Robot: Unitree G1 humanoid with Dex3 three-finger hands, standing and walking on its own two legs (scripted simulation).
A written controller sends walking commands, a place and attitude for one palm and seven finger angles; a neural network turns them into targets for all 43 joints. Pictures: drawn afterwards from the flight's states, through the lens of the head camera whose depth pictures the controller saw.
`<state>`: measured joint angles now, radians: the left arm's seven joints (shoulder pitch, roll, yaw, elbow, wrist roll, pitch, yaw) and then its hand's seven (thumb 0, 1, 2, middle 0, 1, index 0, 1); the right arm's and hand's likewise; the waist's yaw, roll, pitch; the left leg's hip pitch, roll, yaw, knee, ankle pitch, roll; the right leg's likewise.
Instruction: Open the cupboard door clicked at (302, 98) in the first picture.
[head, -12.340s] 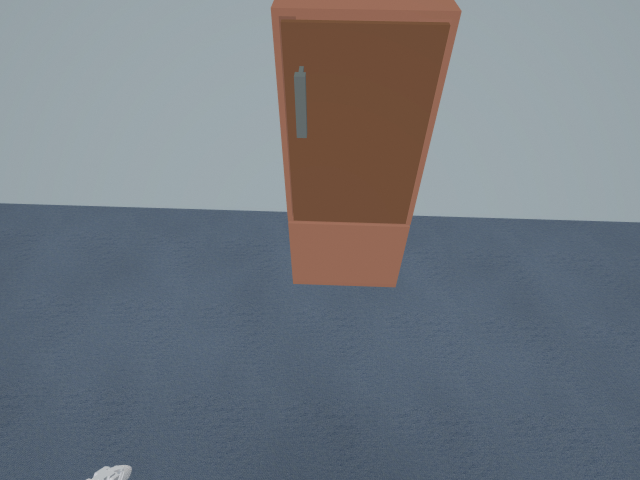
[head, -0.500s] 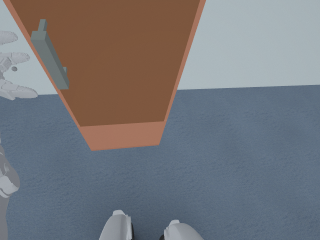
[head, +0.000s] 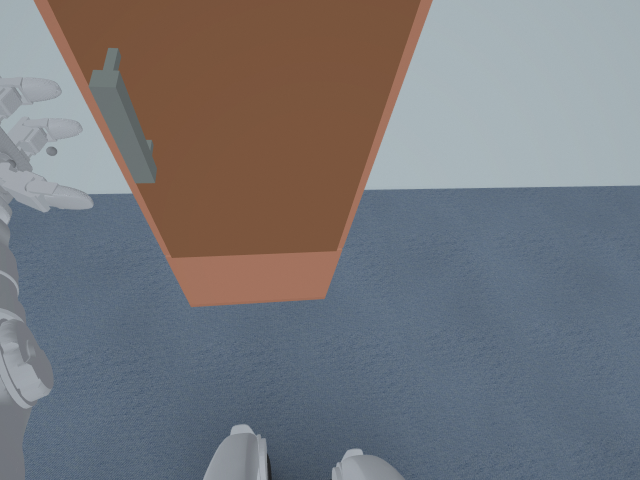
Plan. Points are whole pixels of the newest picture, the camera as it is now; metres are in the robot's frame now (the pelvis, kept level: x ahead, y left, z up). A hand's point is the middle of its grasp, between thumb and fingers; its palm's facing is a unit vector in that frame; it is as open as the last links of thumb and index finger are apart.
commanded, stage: move the hooked fingers beside the handle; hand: left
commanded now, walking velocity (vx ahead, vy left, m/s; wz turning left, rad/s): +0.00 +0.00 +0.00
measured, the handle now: (130, 120) +0.53 +0.22 +0.09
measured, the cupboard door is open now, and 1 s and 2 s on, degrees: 0 0 0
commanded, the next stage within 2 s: slide the fingers in behind the handle in 0.20 s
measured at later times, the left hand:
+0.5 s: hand (65, 155) +0.47 +0.27 +0.09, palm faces +0.06 -1.00 +0.00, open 14.0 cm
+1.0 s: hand (98, 149) +0.48 +0.24 +0.09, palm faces +0.08 -1.00 +0.00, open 13.9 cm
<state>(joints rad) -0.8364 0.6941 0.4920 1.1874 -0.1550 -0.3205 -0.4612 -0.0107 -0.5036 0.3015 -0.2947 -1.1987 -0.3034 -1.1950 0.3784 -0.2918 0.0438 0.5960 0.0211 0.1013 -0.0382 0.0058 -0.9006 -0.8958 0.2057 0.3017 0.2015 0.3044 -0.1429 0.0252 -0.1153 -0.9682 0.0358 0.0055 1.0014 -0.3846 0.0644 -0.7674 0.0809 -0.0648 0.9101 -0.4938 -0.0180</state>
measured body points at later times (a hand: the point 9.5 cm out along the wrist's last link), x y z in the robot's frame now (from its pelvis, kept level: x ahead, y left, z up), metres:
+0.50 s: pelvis -0.01 +0.00 +0.00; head +0.11 +0.03 +0.43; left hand +0.46 +0.33 +0.09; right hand +0.01 -0.28 -0.10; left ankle +0.05 +0.07 -0.68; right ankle -0.04 -0.12 -0.68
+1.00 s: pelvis +0.00 -0.01 +0.00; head +0.11 +0.02 +0.44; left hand +0.47 +0.30 +0.10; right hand +0.02 -0.28 -0.11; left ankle +0.05 +0.07 -0.68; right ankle -0.04 -0.12 -0.68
